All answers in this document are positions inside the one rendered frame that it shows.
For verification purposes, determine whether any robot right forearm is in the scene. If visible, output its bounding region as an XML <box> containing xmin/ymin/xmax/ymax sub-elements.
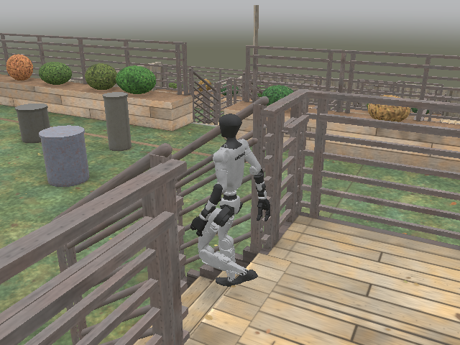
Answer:
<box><xmin>254</xmin><ymin>169</ymin><xmax>267</xmax><ymax>200</ymax></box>

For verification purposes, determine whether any robot left upper arm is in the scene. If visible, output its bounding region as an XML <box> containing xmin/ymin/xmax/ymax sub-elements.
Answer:
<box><xmin>213</xmin><ymin>149</ymin><xmax>228</xmax><ymax>193</ymax></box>

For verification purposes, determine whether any robot right upper arm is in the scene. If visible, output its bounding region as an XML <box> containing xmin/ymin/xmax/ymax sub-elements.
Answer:
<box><xmin>237</xmin><ymin>139</ymin><xmax>262</xmax><ymax>175</ymax></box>

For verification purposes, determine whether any left robot thigh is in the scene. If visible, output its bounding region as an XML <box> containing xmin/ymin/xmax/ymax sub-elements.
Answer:
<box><xmin>198</xmin><ymin>206</ymin><xmax>231</xmax><ymax>254</ymax></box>

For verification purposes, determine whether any left robot hand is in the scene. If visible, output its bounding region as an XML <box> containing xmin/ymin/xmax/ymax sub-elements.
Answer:
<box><xmin>190</xmin><ymin>216</ymin><xmax>208</xmax><ymax>236</ymax></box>

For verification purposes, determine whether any robot left shin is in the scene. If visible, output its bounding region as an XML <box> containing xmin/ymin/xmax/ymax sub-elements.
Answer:
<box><xmin>199</xmin><ymin>249</ymin><xmax>248</xmax><ymax>275</ymax></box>

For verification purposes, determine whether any right robot hand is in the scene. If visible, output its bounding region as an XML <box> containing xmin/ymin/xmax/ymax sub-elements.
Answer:
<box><xmin>257</xmin><ymin>199</ymin><xmax>270</xmax><ymax>221</ymax></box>

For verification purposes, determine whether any robot left forearm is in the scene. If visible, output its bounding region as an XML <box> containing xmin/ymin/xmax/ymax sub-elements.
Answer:
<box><xmin>199</xmin><ymin>184</ymin><xmax>223</xmax><ymax>221</ymax></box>

